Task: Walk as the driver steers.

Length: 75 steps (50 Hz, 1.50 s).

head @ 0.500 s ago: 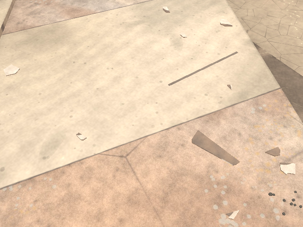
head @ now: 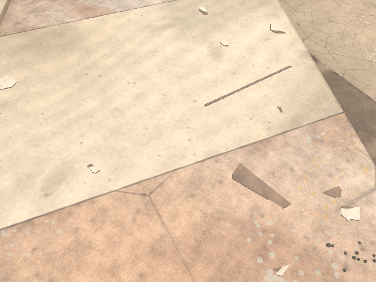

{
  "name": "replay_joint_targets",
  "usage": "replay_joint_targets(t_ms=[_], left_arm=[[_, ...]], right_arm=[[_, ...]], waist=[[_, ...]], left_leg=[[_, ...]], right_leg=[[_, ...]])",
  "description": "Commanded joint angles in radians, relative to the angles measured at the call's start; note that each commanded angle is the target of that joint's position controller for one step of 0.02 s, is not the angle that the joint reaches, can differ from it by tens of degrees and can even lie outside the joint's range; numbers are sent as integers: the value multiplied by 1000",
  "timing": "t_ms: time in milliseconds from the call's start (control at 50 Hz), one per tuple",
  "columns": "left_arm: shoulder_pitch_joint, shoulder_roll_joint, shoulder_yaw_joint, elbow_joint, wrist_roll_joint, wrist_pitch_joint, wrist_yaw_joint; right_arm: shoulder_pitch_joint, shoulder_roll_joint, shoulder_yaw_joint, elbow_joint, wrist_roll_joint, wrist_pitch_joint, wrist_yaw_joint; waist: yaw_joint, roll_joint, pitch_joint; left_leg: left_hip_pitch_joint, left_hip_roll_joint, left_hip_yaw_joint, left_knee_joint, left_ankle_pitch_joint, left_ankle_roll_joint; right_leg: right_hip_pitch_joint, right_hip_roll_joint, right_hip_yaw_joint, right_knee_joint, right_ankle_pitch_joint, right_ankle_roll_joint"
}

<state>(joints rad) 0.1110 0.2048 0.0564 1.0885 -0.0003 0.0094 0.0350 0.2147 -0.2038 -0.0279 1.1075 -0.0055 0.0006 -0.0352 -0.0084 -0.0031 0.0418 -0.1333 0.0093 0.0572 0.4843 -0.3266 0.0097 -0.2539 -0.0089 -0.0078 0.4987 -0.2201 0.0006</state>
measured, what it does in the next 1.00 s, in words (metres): stands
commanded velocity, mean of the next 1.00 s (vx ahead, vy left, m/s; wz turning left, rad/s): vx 0.00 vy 0.00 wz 0.00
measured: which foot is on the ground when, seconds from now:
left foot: down 0.00-1.00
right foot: down 0.00-1.00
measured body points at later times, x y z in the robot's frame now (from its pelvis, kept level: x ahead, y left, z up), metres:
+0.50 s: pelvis -0.01 +0.00 +0.00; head +0.00 +0.01 +0.45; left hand +0.03 +0.25 -0.15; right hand -0.01 -0.23 -0.16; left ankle -0.04 +0.11 -0.74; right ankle +0.03 -0.12 -0.74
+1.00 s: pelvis +0.00 +0.01 +0.00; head +0.01 +0.01 +0.45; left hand +0.03 +0.25 -0.16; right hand -0.02 -0.22 -0.15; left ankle -0.04 +0.11 -0.74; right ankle +0.03 -0.12 -0.74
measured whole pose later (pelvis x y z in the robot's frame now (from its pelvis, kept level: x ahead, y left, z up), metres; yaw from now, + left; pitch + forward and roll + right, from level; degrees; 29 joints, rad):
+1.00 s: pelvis +0.00 +0.01 +0.00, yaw +0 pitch -1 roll +0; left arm 0.19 0.19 0.03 1.14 0.00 0.01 0.05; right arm 0.32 -0.16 -0.01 1.11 0.00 -0.02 -0.03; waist 0.00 -0.01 0.03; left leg -0.14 0.00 0.06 0.46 -0.31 0.02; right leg -0.26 -0.02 0.00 0.47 -0.20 0.01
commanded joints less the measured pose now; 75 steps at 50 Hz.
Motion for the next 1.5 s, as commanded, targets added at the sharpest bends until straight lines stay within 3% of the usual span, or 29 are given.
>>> replay_joint_targets(t_ms=[20,320,700,1500], left_arm=[[2,103,15,-22,1,-4,4],[38,94,4,14,1,-3,9],[93,83,-8,32,-2,-5,12],[137,72,-11,32,-6,-3,18]], right_arm=[[48,-95,-12,-13,-1,-8,-4],[103,-69,-3,2,-1,-16,-4],[164,-54,2,-4,2,-20,-2],[223,-38,1,-22,4,-24,-1]], waist=[[4,0,-22],[8,7,4],[8,6,6],[8,9,15]], left_leg=[[-99,40,-37,-104,144,14],[-122,40,-42,-137,69,19],[-121,37,-43,-139,108,25],[-113,35,-47,-136,158,31]], right_leg=[[93,-39,35,-58,208,-40],[73,-33,33,-80,128,-30],[66,-32,33,-77,148,-27],[70,-33,32,-65,174,-20]])
Keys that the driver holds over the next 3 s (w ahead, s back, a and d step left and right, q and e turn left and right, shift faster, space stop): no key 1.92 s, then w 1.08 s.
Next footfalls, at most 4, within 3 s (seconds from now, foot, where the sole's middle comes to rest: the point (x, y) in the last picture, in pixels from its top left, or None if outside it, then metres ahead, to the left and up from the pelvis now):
2.24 right None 0.15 -0.15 -0.77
2.76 left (172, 274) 0.54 0.08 -0.77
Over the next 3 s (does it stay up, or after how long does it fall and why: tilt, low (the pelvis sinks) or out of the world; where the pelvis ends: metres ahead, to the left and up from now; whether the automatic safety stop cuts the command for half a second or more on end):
stays up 0.47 0.00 0.01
